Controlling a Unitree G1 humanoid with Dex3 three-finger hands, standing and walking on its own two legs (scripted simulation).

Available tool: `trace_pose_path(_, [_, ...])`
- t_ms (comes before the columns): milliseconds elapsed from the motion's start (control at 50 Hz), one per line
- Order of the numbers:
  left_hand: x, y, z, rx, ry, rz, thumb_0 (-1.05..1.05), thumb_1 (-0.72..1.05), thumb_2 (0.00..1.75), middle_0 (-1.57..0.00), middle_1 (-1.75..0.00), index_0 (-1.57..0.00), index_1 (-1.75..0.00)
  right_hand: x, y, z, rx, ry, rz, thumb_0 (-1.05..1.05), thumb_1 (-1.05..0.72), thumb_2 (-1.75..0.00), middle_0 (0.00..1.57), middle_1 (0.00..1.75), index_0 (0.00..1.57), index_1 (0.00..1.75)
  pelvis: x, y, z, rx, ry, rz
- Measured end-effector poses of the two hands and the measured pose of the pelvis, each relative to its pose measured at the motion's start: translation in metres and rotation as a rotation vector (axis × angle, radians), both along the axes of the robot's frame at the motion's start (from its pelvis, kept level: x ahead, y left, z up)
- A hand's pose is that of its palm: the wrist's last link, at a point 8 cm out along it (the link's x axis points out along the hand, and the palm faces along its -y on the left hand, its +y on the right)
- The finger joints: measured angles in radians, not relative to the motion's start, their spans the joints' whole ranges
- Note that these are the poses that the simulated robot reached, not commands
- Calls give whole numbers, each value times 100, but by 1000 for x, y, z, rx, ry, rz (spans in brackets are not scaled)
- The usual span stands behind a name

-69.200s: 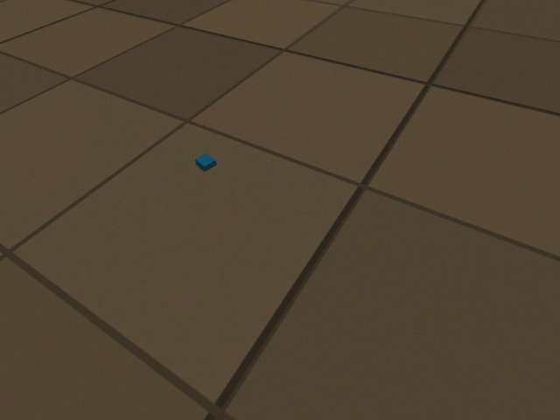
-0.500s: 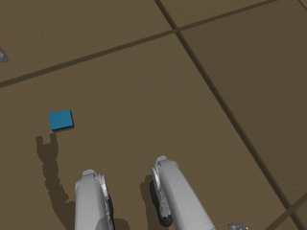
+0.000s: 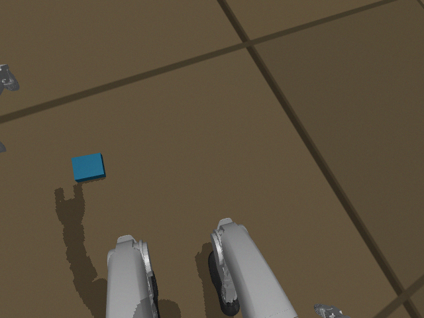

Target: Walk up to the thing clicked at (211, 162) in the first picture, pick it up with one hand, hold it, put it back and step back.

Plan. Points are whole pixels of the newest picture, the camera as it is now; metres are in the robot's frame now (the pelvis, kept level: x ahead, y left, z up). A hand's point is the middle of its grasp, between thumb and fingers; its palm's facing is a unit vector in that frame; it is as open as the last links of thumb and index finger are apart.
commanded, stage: approach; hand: left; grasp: from above
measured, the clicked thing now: (89, 167) +0.55 +0.27 -0.52
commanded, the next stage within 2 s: rest palm in 1.24 s
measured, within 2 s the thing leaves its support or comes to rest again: neither
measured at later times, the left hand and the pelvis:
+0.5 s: hand (39, 151) +0.50 +0.30 -0.21, palm faces -0.48 -0.02 -0.88, open 12.5 cm; pelvis -0.01 +0.00 -0.08, yaw -2 degrees
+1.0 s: hand (91, 166) +0.52 +0.24 -0.43, palm faces -0.50 -0.05 -0.87, open 13.4 cm; pelvis -0.01 -0.01 -0.21, yaw -6 degrees
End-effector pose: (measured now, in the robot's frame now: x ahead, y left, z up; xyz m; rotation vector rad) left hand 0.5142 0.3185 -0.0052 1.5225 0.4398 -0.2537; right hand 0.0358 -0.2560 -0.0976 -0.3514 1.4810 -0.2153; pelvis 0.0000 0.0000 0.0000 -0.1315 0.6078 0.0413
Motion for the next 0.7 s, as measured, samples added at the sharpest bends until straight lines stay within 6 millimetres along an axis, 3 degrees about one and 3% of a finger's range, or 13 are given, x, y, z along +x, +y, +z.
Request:
trace_pose_path(160, [1, 2, 4, 2, 10, 15, 0, -27, 75, -31, -85, -33, -83, 2, 1, 6, 0, -2, -1, 0, -92, -90, 21, 30, 20, 30, 2, 1, 5, -3, -5, 2])
trace_pose_path(280, [-2, -1, -22, 1, 64, 11, 0, -27, 75, -28, -90, -32, -87, -3, -1, 1, -9, 0, 5, 0, -91, -89, 21, 30, 20, 30, 1, 1, -5, -4, 8, -2])
trace_pose_path(420, [-5, -13, -98, -7, 85, -36, 0, -26, 75, -27, -93, -31, -88, -17, -10, -33, -34, 43, 24, 0, -91, -89, 21, 30, 20, 30, -4, 1, -49, -11, 48, -14])
trace_pose_path(580, [-3, -27, -198, -1, 25, -47, 0, -29, 79, -27, -90, -30, -88, -34, -12, -100, -30, 103, 40, 0, -91, -89, 21, 30, 20, 30, -17, -3, -119, -18, 65, -20])
trace_pose_path(700, [3, -38, -259, 6, 24, -22, 0, -32, 82, -27, -89, -28, -88, -43, -7, -145, -5, 119, 42, 0, -91, -89, 21, 30, 20, 30, -22, -6, -161, -27, 54, -26])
